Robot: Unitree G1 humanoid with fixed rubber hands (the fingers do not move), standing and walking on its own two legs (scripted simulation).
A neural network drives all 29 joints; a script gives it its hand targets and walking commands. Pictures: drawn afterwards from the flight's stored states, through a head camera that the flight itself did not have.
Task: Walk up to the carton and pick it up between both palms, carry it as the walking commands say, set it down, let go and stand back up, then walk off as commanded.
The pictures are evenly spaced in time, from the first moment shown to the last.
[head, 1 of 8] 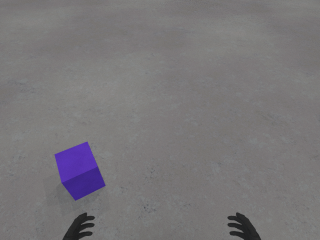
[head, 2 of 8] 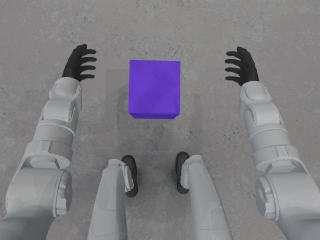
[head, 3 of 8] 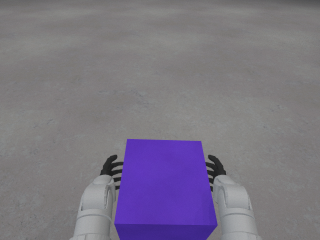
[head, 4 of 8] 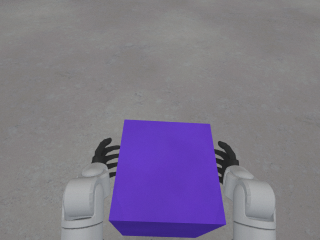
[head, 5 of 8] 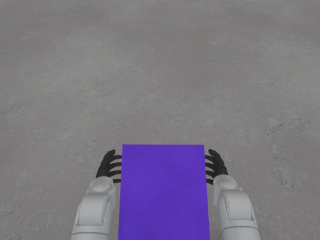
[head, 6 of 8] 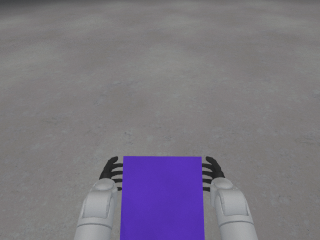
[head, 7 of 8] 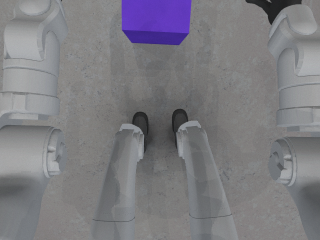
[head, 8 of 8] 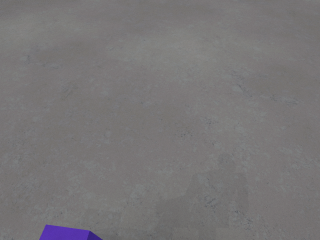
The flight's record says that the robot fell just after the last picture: no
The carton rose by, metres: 0.64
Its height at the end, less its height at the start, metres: +0.00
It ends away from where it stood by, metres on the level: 10.42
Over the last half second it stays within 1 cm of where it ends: yes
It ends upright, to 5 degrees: yes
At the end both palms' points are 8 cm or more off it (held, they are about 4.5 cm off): yes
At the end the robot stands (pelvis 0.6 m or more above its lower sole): yes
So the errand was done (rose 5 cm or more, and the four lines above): yes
